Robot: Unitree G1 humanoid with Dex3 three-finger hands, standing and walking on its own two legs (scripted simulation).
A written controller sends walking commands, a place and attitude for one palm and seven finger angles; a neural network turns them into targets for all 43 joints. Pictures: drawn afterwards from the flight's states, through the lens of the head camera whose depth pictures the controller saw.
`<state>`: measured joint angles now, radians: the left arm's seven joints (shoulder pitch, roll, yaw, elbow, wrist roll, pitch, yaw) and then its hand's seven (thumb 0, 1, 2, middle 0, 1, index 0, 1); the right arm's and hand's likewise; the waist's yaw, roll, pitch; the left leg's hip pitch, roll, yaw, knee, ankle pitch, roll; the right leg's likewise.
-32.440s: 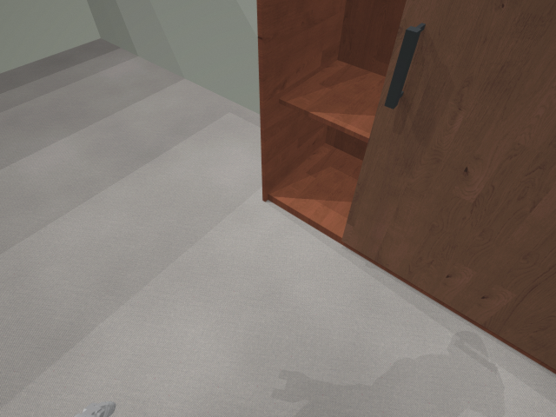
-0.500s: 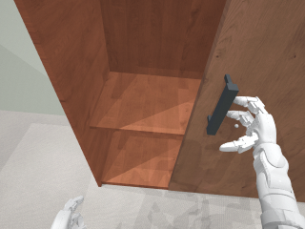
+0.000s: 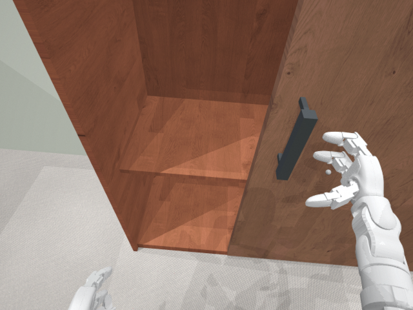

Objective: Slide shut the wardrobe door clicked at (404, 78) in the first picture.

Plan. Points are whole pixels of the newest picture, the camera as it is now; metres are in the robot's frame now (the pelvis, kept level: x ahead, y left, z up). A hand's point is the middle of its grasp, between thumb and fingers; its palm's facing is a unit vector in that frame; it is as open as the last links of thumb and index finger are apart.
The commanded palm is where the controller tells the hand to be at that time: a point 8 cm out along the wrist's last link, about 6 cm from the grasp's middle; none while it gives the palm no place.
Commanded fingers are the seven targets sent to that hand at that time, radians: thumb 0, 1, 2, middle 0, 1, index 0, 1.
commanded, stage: move the hooked fingers beside the handle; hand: right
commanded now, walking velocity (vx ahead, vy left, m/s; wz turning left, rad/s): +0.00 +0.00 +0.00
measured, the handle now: (291, 141) +0.45 -0.14 +0.10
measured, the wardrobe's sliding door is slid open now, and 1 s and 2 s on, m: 0.43 0.43 0.43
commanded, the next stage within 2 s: feel for the door with the fingertips in 0.80 s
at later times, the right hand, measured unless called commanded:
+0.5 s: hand (330, 170) +0.37 -0.20 +0.11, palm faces +0.01 +1.00 -0.03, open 14.0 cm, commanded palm +0.34 -0.25 +0.10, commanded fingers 0.00 0.50 -0.30 0.30 1.20 0.30 1.20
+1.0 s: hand (330, 168) +0.37 -0.20 +0.11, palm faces +0.00 +1.00 -0.02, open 14.0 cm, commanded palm +0.35 -0.24 +0.10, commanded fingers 0.00 0.50 -0.30 0.30 1.20 0.30 1.20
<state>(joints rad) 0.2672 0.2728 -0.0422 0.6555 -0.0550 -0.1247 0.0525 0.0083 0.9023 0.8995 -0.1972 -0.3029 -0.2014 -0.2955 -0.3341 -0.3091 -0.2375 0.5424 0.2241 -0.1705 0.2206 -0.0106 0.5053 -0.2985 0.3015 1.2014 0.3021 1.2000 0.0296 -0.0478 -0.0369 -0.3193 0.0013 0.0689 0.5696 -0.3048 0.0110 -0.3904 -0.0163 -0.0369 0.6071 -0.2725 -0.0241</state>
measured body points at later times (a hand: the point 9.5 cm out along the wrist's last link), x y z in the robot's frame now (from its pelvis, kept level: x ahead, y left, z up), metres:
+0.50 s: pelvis +0.01 +0.00 +0.00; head +0.02 +0.01 +0.45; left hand +0.13 +0.25 -0.10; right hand +0.36 -0.25 +0.11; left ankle -0.01 +0.11 -0.73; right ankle +0.03 -0.10 -0.73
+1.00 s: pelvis +0.01 +0.00 +0.00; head +0.02 +0.01 +0.45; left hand +0.13 +0.26 -0.10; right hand +0.37 -0.25 +0.11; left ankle -0.01 +0.11 -0.73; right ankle +0.03 -0.10 -0.73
